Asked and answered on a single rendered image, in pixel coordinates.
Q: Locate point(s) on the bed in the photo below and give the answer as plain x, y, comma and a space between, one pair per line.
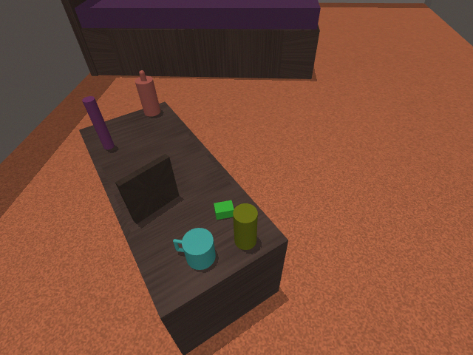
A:
197, 38

